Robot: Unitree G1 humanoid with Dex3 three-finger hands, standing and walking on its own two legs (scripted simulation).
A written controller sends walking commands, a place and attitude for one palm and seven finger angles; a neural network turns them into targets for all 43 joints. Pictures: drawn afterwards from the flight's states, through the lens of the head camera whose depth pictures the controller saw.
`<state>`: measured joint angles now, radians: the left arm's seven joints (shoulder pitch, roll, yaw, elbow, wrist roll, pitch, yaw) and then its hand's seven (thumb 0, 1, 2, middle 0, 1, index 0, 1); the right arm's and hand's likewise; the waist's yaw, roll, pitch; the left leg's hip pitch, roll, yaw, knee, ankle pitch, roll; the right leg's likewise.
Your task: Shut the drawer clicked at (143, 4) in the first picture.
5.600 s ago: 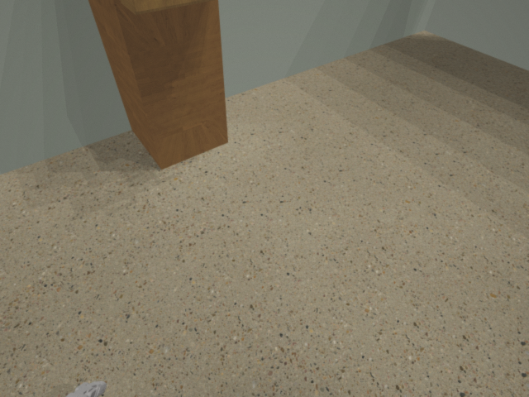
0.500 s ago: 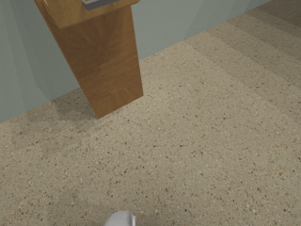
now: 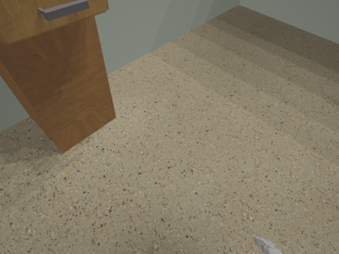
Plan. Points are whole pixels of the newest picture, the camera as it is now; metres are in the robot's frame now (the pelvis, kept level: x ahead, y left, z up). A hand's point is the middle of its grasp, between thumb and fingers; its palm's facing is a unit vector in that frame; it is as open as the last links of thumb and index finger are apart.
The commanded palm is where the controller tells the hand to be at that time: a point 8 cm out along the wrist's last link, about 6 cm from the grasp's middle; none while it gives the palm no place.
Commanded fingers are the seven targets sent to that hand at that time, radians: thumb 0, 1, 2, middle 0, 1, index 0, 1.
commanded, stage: walk to a spot facing it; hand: left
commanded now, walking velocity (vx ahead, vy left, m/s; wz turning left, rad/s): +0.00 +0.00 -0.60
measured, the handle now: (63, 7) +0.77 +0.44 +0.15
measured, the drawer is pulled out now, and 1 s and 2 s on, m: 0.17 0.17 0.17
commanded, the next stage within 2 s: turn to face it in 0.92 s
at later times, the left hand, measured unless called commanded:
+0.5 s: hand (157, 189) +0.32 +0.06 -0.16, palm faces -0.45 -0.87 -0.19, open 7.4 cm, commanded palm none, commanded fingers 0.00 0.90 0.90 -0.20 -0.30 -0.20 -0.30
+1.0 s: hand (157, 185) +0.33 +0.06 -0.17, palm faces -0.41 -0.89 -0.21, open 7.4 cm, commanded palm none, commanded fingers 0.00 0.90 0.90 -0.20 -0.30 -0.20 -0.30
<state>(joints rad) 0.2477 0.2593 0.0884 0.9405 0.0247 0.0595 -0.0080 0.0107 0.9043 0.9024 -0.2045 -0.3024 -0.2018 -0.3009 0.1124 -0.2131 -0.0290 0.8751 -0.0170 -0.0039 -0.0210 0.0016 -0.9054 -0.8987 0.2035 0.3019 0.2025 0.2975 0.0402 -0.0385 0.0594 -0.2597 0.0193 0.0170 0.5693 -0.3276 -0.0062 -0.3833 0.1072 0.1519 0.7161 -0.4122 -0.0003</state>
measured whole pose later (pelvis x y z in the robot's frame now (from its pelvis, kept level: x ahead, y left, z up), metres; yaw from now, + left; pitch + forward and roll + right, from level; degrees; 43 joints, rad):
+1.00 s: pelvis +0.28 -0.12 +0.00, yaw -32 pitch +1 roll -1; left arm 0.40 0.18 0.05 1.05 0.03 -0.05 0.01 0.01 0.91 0.90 -0.20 -0.30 -0.20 -0.30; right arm 0.05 -0.20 -0.04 0.90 -0.02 -0.02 0.02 0.00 -0.91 -0.90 0.20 0.30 0.20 0.30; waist 0.08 0.00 0.05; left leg -0.51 0.09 0.08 0.72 -0.25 -0.06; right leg -0.04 0.07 0.05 0.40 -0.38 -0.04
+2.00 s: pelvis +0.36 -0.19 +0.01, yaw -6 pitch +0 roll +2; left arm 0.25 0.19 0.04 0.94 0.03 0.01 0.03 0.01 0.90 0.90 -0.20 -0.30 -0.20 -0.30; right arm 0.11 -0.30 -0.09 0.94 -0.02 0.09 0.02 0.00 -0.91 -0.90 0.20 0.30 0.20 0.30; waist 0.01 0.01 0.11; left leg -0.46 0.06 0.04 1.00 -0.41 -0.09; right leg -0.19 -0.13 -0.28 0.52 -0.33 -0.02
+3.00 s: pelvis +0.37 -0.21 +0.01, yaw +29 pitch -1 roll +3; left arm 0.19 0.17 0.02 0.88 0.02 0.01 0.03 0.01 0.90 0.90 -0.21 -0.30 -0.20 -0.30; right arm 0.24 -0.29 -0.10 0.97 -0.03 0.10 0.03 0.00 -0.91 -0.90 0.20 0.30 0.20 0.30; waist -0.04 0.04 0.08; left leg -0.49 0.03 -0.03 1.17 -0.36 -0.10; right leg -0.18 -0.09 -0.19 0.49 -0.29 -0.03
